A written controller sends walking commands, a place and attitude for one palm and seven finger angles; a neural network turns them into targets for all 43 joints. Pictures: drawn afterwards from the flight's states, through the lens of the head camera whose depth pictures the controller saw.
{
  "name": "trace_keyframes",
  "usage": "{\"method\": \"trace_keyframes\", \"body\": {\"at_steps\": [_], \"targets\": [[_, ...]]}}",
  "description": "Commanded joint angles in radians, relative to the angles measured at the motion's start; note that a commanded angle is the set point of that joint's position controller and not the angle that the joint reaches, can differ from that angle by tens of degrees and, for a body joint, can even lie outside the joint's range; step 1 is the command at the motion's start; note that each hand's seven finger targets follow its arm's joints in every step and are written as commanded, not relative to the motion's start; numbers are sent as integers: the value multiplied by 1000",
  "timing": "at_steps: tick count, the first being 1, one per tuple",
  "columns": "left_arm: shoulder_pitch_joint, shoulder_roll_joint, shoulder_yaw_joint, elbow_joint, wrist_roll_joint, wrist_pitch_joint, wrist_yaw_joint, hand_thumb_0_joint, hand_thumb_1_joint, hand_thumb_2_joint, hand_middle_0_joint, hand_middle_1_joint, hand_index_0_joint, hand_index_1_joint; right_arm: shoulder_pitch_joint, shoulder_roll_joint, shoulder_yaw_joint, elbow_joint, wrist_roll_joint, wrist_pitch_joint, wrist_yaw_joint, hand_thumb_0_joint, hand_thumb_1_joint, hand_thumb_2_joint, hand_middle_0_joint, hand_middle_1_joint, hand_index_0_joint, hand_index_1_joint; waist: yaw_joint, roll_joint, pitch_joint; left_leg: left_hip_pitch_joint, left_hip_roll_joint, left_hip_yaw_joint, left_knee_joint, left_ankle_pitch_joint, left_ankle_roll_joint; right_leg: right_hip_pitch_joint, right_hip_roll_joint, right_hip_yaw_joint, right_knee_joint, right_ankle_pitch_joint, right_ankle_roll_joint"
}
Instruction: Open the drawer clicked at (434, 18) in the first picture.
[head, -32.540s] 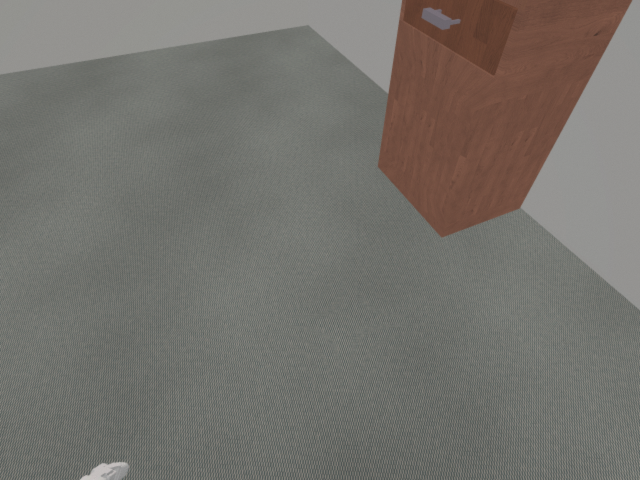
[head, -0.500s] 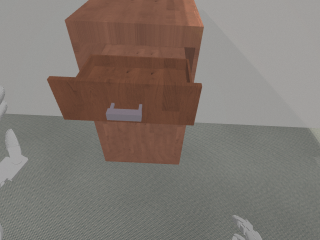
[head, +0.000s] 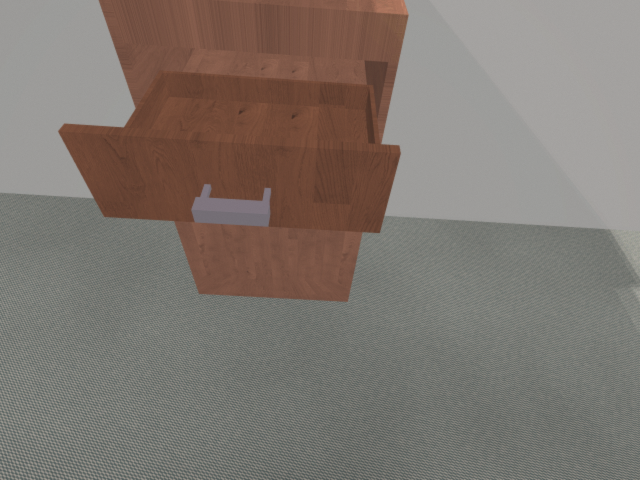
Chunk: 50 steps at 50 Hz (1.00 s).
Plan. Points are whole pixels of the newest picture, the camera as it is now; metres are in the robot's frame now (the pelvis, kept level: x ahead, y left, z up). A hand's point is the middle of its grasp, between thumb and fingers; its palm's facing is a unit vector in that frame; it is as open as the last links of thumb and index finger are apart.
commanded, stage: let the arm hang, fingers relaxed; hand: left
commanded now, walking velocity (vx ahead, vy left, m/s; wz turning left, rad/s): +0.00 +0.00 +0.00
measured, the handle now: (234, 201) +0.50 +0.16 +0.04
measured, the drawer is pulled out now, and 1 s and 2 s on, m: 0.28 0.28 0.28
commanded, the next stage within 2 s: look to check the result in 0.78 s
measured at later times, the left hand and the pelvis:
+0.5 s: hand out of the picture -0.02 +0.16 -0.16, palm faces +0.03 -0.99 -0.17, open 7.3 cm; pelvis +0.01 +0.00 +0.01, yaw -1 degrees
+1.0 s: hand out of the picture -0.01 +0.16 -0.17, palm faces +0.03 -0.98 -0.18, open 7.3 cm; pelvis +0.01 +0.00 +0.01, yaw -2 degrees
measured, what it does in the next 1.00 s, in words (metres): stands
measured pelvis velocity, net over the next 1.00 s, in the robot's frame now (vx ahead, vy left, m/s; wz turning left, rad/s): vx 0.01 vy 0.00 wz -0.03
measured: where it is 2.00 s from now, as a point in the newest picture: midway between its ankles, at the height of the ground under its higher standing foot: outside the picture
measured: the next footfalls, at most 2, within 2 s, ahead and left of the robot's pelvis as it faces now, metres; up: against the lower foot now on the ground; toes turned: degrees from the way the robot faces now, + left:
none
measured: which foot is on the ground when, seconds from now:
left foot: down 0.00-1.00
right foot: down 0.00-1.00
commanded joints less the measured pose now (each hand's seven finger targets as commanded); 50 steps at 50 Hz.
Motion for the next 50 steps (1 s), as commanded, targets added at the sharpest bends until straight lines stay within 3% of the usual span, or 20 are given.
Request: {"method": "trace_keyframes", "body": {"at_steps": [1, 2, 3, 16, 25, 37, 50], "targets": [[69, 116, 4, 49, 7, -44, -10, 0, 900, 900, -200, -300, -200, -300, 19, -81, -30, -3, 0, -24, -22, 0, -900, -900, 200, 300, 200, 300, 30, 186, -102, 92, 80, -99, -166, 156, 40, 68, -86, 105, -175, 169, -27], [68, 112, -1, 74, 6, -45, -11, 0, 900, 900, -200, -300, -200, -300, 34, -80, -32, 13, 2, -22, -24, 0, -900, -900, 200, 300, 200, 300, 27, 171, -96, 101, 81, -95, -173, 146, 39, 64, -87, 106, -187, 165, -29], [71, 114, -4, 93, 7, -46, -11, 0, 900, 900, -200, -300, -200, -300, 45, -79, -36, 23, 6, -19, -26, 0, -900, -900, 200, 300, 200, 300, 26, 95, -79, 117, 89, -97, -176, 146, 39, 52, -84, 103, -204, 164, -27], [133, 78, -36, 253, 3, -46, 0, 0, 900, 900, -200, -300, -200, -300, 100, -55, -26, 135, 11, -11, -30, 0, -900, -900, 200, 300, 200, 300, 18, 13, 26, 147, 88, -66, -212, 119, 32, -3, -88, 108, -252, 109, -20], [137, 57, -31, 256, 5, -47, 5, 0, 900, 900, -200, -300, -200, -300, 108, -22, -28, 158, 6, -10, -27, 0, -900, -900, 200, 300, 200, 300, 19, 24, 74, 117, 79, -53, -222, 58, 27, -42, -86, 119, -256, 49, -21], [126, 42, -20, 250, 5, -49, 3, 0, 900, 900, -200, -300, -200, -300, 127, -8, -31, 154, 4, -16, -34, 0, -900, -900, 200, 300, 200, 300, 21, 55, 53, 108, 84, -52, -216, 95, 26, -15, -85, 117, -246, 97, -26], [119, 48, -21, 245, 4, -48, 4, 0, 900, 900, -200, -300, -200, -300, 125, -12, -36, 154, 4, -12, -32, 0, -900, -900, 200, 300, 200, 300, 17, 36, 57, 120, 86, -54, -215, 82, 24, -31, -83, 121, -253, 74, -23]]}}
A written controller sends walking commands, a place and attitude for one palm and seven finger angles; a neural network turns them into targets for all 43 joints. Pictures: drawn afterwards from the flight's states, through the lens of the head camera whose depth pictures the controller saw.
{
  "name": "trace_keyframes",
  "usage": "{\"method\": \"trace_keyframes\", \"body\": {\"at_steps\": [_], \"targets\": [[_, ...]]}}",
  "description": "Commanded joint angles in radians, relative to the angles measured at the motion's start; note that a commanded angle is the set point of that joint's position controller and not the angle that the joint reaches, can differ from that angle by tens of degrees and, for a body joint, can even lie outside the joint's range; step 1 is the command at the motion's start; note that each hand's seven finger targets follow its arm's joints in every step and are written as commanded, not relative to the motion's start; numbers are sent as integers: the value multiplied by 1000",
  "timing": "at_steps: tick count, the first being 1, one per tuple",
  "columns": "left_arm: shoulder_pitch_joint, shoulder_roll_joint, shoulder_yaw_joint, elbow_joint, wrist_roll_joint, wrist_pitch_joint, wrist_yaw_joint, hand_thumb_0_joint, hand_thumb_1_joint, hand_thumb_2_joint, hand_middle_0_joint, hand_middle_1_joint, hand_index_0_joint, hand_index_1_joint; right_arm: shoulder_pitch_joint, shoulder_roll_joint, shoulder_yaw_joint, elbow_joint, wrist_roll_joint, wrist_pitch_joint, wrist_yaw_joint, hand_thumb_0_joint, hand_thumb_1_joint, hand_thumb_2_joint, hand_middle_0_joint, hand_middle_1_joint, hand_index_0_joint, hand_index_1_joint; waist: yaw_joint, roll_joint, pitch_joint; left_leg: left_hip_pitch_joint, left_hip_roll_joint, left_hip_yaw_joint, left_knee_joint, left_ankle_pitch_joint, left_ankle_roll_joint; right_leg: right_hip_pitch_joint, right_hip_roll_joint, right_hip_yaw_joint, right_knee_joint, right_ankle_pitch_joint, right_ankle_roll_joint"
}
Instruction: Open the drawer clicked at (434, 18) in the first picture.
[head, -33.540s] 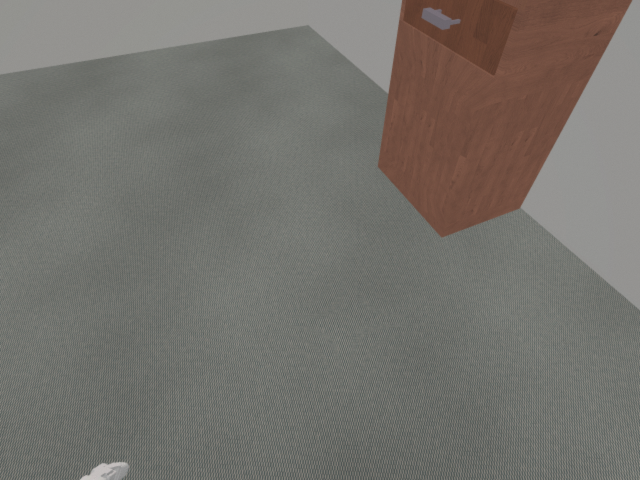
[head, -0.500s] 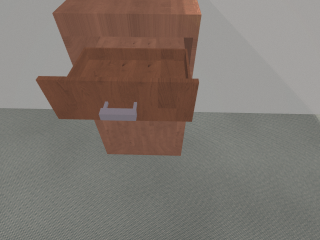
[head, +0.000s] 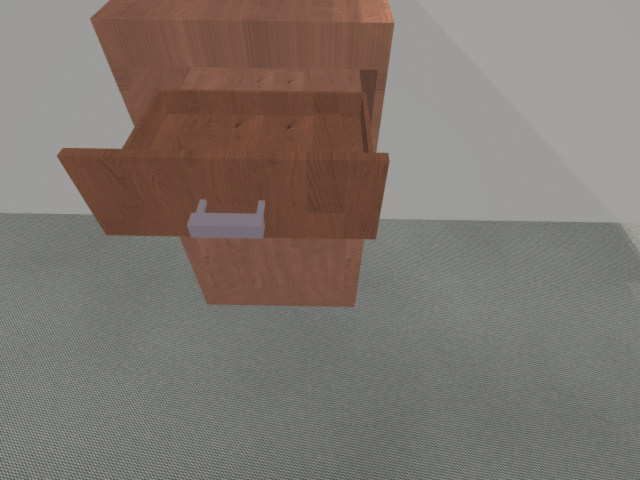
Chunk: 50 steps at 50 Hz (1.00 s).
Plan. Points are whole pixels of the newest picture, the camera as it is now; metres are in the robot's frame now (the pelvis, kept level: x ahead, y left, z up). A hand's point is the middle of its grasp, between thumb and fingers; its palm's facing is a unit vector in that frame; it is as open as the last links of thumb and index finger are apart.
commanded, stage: look to check the result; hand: left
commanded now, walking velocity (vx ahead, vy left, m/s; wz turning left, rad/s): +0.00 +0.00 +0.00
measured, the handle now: (229, 215) +0.49 +0.17 +0.03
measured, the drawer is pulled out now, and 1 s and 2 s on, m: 0.28 0.28 0.28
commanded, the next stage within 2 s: stand and wait in 0.38 s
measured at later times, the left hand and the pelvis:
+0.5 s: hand out of the picture -0.01 +0.15 -0.18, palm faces +0.05 -0.99 -0.16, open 7.3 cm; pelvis +0.00 +0.00 +0.00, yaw +0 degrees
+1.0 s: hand out of the picture +0.01 +0.16 -0.17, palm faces +0.05 -0.98 -0.18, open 7.3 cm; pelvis +0.01 -0.01 +0.00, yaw +0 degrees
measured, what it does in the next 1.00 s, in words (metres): stands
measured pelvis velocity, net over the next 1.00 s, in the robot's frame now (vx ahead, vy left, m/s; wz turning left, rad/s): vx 0.01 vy -0.01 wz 0.00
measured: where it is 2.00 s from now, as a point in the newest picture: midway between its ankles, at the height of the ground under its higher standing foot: outside the picture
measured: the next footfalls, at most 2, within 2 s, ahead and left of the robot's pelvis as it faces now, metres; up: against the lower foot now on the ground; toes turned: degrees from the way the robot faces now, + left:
none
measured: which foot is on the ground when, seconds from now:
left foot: down 0.00-1.00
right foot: down 0.00-1.00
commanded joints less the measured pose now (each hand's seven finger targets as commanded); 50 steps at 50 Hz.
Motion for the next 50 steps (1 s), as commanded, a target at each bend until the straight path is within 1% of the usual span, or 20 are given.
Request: {"method": "trace_keyframes", "body": {"at_steps": [1, 3, 8, 9, 11, 13, 18, 22, 24, 25, 28, 29, 33, 37, 38, 40, 44, 47, 48, 50], "targets": [[72, 87, 11, -18, -2, -6, 6, 0, 900, 900, -200, -300, -200, -300, 83, -75, -18, -15, -4, -7, -7, 0, -900, -900, 200, 300, 200, 300, 2, -19, 50, 23, 73, -79, -79, 24, 32, -108, -97, 94, -121, 4, -16], [81, 90, 12, -20, -2, -7, 7, 0, 900, 900, -200, -300, -200, -300, 75, -77, -19, -19, -2, -8, -7, 0, -900, -900, 200, 300, 200, 300, 5, -6, 45, 35, 73, -79, -82, 25, 33, -110, -93, 97, -123, 4, -15], [84, 89, 11, -20, -2, -11, 7, 0, 900, 900, -200, -300, -200, -300, 60, -80, -20, -21, -1, -10, -7, 0, -900, -900, 200, 300, 200, 300, 7, -25, 37, 51, 75, -72, -71, 63, 32, -109, -97, 101, -124, 40, -14], [75, 89, 10, -20, -2, -10, 7, 0, 900, 900, -200, -300, -200, -300, 65, -81, -20, -19, -3, -9, -7, 0, -900, -900, 200, 300, 200, 300, 1, -18, 35, 44, 75, -72, -69, 59, 30, -103, -99, 98, -122, 39, -14], [72, 89, 10, -20, -2, -9, 7, 0, 900, 900, -200, -300, -200, -300, 61, -79, -19, -18, -3, -8, -7, 0, -900, -900, 200, 300, 200, 300, 2, -3, 53, 33, 74, -74, -75, 42, 29, -111, -100, 99, -125, 22, -15], [79, 94, 10, -21, -1, -11, 7, 0, 900, 900, -200, -300, -200, -300, 53, -83, -20, -22, -1, -9, -7, 0, -900, -900, 200, 300, 200, 300, 6, -25, 40, 48, 74, -73, -71, 55, 30, -109, -96, 102, -128, 28, -14], [73, 96, 11, -23, -1, -12, 7, 0, 900, 900, -200, -300, -200, -300, 46, -85, -21, -20, -1, -9, -6, 0, -900, -900, 200, 300, 200, 300, 7, -24, 38, 51, 74, -71, -69, 68, 28, -106, -99, 104, -130, 39, -13], [61, 98, 12, -23, -3, -12, 6, 0, 900, 900, -200, -300, -200, -300, 45, -87, -19, -19, -3, -12, -8, 0, -900, -900, 200, 300, 200, 300, 5, 9, 27, 46, 77, -72, -70, 84, 27, -85, -104, 98, -121, 71, -14], [59, 97, 11, -25, -3, -12, 7, 0, 900, 900, -200, -300, -200, -300, 45, -91, -21, -20, -3, -13, -8, 0, -900, -900, 200, 300, 200, 300, 4, -7, 24, 50, 80, -74, -71, 94, 28, -81, -100, 98, -121, 81, -11], [55, 98, 12, -26, -2, -11, 6, 0, 900, 900, -200, -300, -200, -300, 43, -93, -20, -19, -3, -13, -8, 0, -900, -900, 200, 300, 200, 300, 5, 7, 28, 48, 80, -73, -73, 90, 27, -82, -102, 99, -120, 78, -12], [59, 102, 12, -27, -2, -12, 6, 0, 900, 900, -200, -300, -200, -300, 37, -95, -21, -22, -2, -13, -8, 0, -900, -900, 200, 300, 200, 300, 7, -18, 30, 58, 80, -74, -78, 85, 28, -89, -97, 100, -126, 69, -11], [50, 102, 12, -28, -2, -11, 6, 0, 900, 900, -200, -300, -200, -300, 41, -99, -20, -19, -3, -13, -8, 0, -900, -900, 200, 300, 200, 300, 3, 4, 23, 54, 82, -73, -77, 89, 27, -78, -101, 100, -124, 76, -11], [52, 108, 13, -29, -2, -11, 5, 0, 900, 900, -200, -300, -200, -300, 32, -100, -21, -20, -2, -13, -7, 0, -900, -900, 200, 300, 200, 300, 9, -25, 36, 54, 80, -74, -84, 82, 28, -86, -98, 97, -130, 63, -10], [39, 107, 15, -30, -3, -11, 5, 0, 900, 900, -200, -300, -200, -300, 38, -103, -20, -18, -3, -16, -8, 0, -900, -900, 200, 300, 200, 300, 5, -1, 21, 53, 82, -79, -84, 101, 28, -68, -101, 95, -121, 86, -10], [46, 112, 15, -30, -2, -12, 5, 0, 900, 900, -200, -300, -200, -300, 32, -105, -20, -22, -2, -16, -8, 0, -900, -900, 200, 300, 200, 300, 10, -13, 20, 63, 83, -78, -86, 108, 29, -70, -99, 95, -124, 89, -9], [38, 110, 15, -31, -3, -13, 5, 0, 900, 900, -200, -300, -200, -300, 37, -103, -20, -19, -3, -17, -8, 0, -900, -900, 200, 300, 200, 300, 5, -6, 9, 60, 83, -78, -80, 123, 28, -57, -103, 94, -120, 109, -9], [35, 113, 14, -30, -3, -12, 5, 0, 900, 900, -200, -300, -200, -300, 34, -105, -21, -17, -3, -14, -6, 0, -900, -900, 200, 300, 200, 300, 5, -21, 27, 53, 82, -74, -85, 98, 26, -67, -103, 92, -129, 82, -8], [35, 116, 13, -30, -3, -12, 4, 0, 900, 900, -200, -300, -200, -300, 29, -106, -20, -17, -3, -13, -6, 0, -900, -900, 200, 300, 200, 300, 5, -12, 28, 57, 79, -73, -81, 97, 24, -71, -107, 97, -132, 83, -10], [41, 122, 13, -32, -3, -14, 5, 0, 900, 900, -200, -300, -200, -300, 25, -106, -21, -19, -1, -12, -5, 0, -900, -900, 200, 300, 200, 300, 8, -35, 29, 61, 78, -74, -80, 93, 25, -74, -102, 98, -139, 74, -9], [36, 118, 12, -31, -4, -13, 5, 0, 900, 900, -200, -300, -200, -300, 28, -107, -20, -16, -4, -11, -4, 0, -900, -900, 200, 300, 200, 300, 4, -23, 32, 57, 78, -70, -77, 96, 23, -76, -107, 100, -136, 78, -9]]}}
